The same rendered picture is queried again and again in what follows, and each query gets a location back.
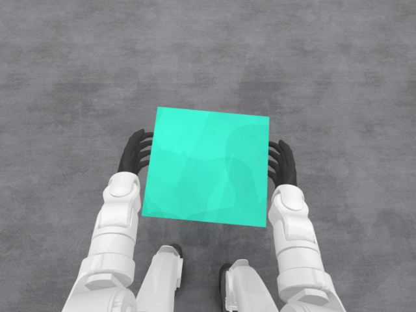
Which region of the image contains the right robot hand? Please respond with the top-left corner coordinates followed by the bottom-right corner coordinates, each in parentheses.
top-left (268, 140), bottom-right (297, 189)

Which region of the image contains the robot left upper arm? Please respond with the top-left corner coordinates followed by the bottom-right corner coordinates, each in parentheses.
top-left (63, 286), bottom-right (137, 312)

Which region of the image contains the robot left forearm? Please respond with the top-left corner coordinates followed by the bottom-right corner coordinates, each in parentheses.
top-left (62, 172), bottom-right (141, 312)

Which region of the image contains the robot left foot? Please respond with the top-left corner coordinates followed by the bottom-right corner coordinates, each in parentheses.
top-left (169, 244), bottom-right (183, 298)

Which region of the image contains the carton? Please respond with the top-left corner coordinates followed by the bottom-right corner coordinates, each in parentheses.
top-left (142, 107), bottom-right (269, 227)

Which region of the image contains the robot right thigh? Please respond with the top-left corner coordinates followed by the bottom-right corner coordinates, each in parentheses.
top-left (226, 266), bottom-right (279, 312)

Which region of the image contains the robot right forearm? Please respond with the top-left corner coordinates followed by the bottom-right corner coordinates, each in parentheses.
top-left (268, 185), bottom-right (346, 312)

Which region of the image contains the left robot hand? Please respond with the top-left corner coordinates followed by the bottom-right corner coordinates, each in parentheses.
top-left (117, 129), bottom-right (154, 176)

